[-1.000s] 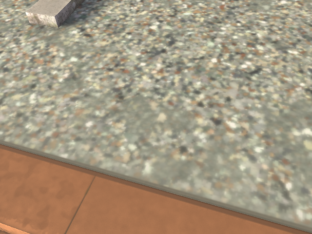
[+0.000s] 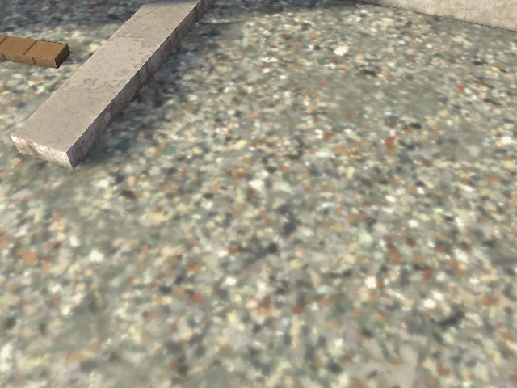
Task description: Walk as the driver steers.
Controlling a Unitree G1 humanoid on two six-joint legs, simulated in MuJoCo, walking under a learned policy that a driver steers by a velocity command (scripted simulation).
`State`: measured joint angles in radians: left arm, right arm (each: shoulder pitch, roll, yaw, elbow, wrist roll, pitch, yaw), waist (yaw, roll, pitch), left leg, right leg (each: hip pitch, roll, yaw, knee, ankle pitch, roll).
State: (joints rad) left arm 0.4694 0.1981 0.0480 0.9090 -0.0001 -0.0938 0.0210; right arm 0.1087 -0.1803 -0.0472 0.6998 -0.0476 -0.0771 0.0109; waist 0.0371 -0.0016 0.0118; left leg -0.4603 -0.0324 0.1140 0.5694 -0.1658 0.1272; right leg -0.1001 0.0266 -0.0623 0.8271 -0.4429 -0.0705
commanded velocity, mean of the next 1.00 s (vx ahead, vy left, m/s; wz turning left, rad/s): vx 0.50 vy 0.00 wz -0.02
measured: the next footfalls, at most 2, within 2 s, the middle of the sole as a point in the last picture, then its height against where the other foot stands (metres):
right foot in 0.50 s outside the picture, level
left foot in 1.06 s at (249, 287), level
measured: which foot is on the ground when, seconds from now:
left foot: down 0.00-0.52, up 0.54-1.00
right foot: up 0.00-0.48, down 0.50-1.00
